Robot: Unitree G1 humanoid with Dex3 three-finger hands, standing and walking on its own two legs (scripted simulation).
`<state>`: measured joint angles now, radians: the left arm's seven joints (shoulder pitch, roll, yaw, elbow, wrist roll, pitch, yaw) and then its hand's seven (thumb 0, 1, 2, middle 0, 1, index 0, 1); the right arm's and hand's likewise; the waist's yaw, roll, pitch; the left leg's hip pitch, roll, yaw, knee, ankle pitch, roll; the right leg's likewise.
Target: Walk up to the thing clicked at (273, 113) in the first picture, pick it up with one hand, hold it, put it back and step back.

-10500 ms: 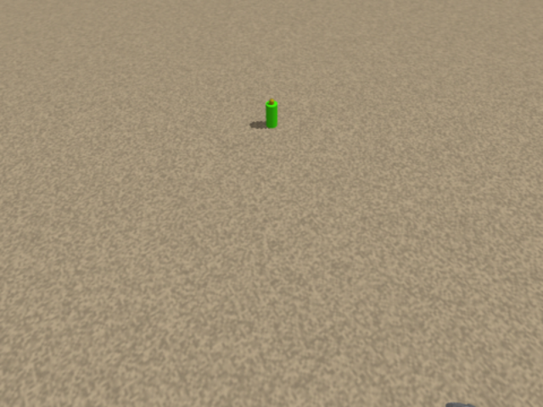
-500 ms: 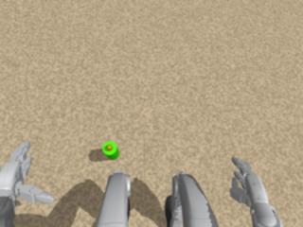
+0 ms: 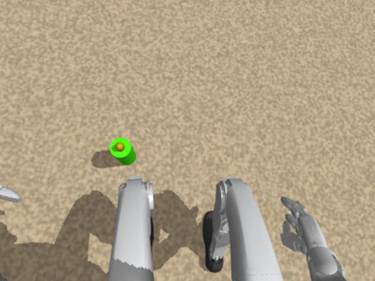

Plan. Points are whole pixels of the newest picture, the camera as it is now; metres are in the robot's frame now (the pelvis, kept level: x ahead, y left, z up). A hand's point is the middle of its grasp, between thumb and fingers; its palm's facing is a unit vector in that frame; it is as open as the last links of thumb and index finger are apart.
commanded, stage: go down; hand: left
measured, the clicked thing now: (123, 151) +0.42 +0.21 -0.39
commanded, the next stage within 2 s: approach in 1.04 s
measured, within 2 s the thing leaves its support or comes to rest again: neither
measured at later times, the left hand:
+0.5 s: hand (5, 150) +0.35 +0.39 -0.08, palm faces +0.10 -0.99 -0.09, open 17.7 cm
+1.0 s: hand (5, 142) +0.37 +0.40 -0.09, palm faces +0.10 -0.99 -0.08, open 17.7 cm
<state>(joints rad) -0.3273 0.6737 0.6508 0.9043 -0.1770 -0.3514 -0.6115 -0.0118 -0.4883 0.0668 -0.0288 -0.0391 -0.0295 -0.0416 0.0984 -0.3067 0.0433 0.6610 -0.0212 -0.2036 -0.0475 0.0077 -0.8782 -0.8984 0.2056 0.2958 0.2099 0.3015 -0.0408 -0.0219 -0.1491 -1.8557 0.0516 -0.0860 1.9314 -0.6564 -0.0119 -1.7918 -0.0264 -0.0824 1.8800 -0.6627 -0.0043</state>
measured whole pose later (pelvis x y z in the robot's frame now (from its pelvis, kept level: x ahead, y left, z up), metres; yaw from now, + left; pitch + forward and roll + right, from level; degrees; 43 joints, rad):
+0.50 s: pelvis -0.01 +0.01 -0.05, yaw -2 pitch +33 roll -7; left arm -0.44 0.76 0.71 0.95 -0.20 -0.36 -0.71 -0.01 -0.60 0.06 -0.04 -0.08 -0.05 -0.08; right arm 0.08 -0.33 0.08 0.68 -0.03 -0.20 -0.05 0.01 -0.89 -0.90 0.21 0.30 0.21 0.30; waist -0.05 -0.03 -0.13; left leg -2.02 0.05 -0.10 2.11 -0.68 0.00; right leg -1.94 -0.03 -0.09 2.05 -0.68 0.01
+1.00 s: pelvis -0.01 +0.00 -0.08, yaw -2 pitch +33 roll -7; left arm -0.52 0.83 0.76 1.01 -0.22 -0.36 -0.76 -0.02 -0.60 0.05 -0.04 -0.08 -0.05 -0.08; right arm 0.10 -0.35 0.09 0.68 -0.04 -0.20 -0.04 0.01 -0.90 -0.90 0.21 0.30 0.21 0.30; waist -0.07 -0.03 -0.11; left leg -2.10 0.04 -0.11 2.20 -0.68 0.00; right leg -2.02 -0.03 -0.09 2.13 -0.69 0.01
